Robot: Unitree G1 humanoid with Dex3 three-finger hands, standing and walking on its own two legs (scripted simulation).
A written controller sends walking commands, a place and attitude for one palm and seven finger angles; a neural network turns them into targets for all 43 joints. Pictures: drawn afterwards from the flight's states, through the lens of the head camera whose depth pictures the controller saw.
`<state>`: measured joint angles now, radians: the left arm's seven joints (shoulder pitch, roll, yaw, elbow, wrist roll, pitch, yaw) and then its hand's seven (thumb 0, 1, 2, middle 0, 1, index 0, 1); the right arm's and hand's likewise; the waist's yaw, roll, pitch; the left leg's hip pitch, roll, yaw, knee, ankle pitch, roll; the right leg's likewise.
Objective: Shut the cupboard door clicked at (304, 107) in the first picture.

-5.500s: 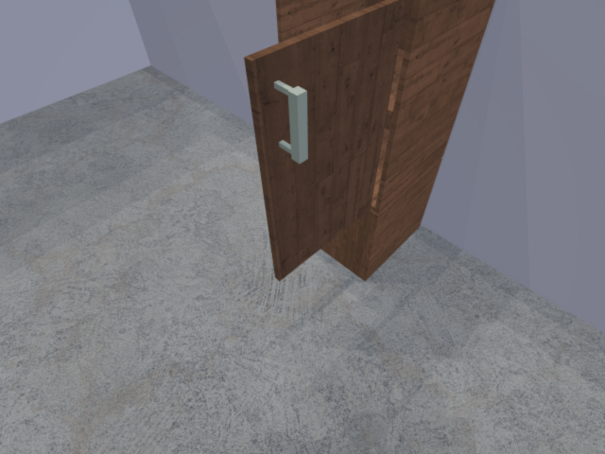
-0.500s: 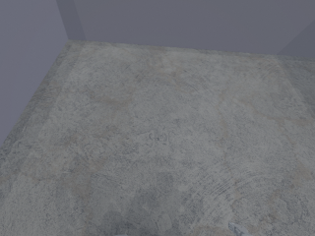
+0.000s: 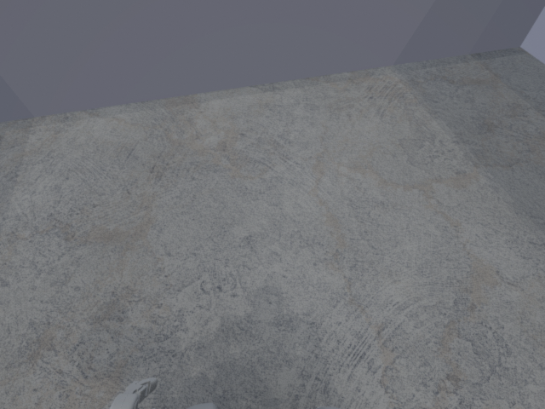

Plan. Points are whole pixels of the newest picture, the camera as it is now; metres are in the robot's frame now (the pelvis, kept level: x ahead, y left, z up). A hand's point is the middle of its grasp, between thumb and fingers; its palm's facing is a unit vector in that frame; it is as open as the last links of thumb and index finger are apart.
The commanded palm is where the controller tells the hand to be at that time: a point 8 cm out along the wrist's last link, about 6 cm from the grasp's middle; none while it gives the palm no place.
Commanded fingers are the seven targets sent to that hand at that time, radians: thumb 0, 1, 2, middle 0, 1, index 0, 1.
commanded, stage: walk to a spot facing it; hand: left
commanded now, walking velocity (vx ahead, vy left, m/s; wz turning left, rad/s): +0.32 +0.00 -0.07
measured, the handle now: out of the picture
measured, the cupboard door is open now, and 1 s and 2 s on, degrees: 88 88 88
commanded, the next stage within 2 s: none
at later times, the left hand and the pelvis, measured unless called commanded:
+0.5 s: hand (155, 359) +0.23 +0.21 -0.17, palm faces +0.20 -0.96 -0.18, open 7.4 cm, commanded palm none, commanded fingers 0.00 0.90 0.90 -0.20 -0.30 -0.20 -0.30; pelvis +0.19 +0.03 +0.01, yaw +9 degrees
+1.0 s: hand (178, 359) +0.22 +0.17 -0.16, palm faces +0.49 -0.84 -0.23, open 7.4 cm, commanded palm none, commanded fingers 0.00 0.90 0.90 -0.20 -0.30 -0.20 -0.30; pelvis +0.27 -0.03 +0.01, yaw +29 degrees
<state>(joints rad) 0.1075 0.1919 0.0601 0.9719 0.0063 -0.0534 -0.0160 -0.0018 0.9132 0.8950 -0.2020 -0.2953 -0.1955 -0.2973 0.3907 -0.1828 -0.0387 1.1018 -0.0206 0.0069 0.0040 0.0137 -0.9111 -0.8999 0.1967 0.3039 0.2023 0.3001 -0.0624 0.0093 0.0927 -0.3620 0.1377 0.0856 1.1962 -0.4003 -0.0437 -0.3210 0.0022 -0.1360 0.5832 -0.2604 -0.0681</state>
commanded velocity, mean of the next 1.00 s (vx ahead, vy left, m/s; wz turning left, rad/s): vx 0.01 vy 0.00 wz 0.56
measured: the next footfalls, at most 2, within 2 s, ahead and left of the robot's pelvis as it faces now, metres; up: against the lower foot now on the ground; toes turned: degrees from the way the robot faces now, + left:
left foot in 0.28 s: +0.27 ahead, +0.13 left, +0.00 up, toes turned +10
right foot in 0.68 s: +0.32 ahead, -0.13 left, +0.00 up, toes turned +13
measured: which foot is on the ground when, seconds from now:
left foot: up 0.00-0.26, down 0.28-0.68, up 0.70-1.00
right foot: down 0.00-0.30, up 0.32-0.66, down 0.68-1.00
